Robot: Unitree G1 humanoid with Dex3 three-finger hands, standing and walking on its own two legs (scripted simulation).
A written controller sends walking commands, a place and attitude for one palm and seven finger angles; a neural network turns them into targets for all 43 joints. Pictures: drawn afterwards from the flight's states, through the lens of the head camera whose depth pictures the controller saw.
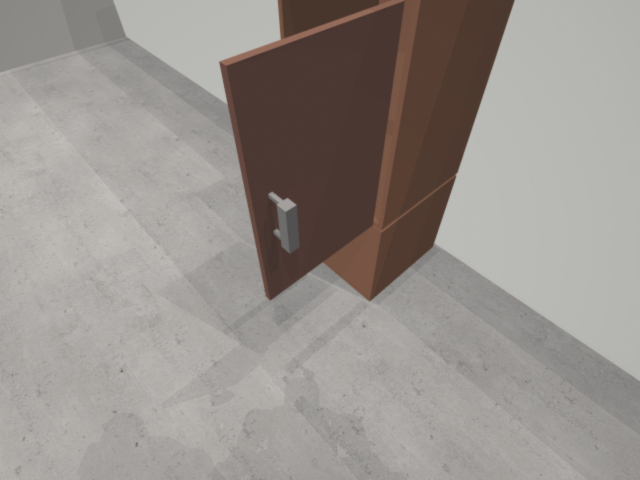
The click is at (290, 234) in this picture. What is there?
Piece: cupboard door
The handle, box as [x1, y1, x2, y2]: [268, 192, 299, 253]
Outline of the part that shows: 271,192 268,195 277,205 279,229 273,231 274,234 281,240 281,245 289,253 299,246 296,205 287,198 282,200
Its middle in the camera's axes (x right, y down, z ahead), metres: -0.08 -0.03 +0.77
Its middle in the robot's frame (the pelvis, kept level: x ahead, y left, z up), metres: +0.59 +0.11 -0.08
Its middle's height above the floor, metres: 0.70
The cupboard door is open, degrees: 90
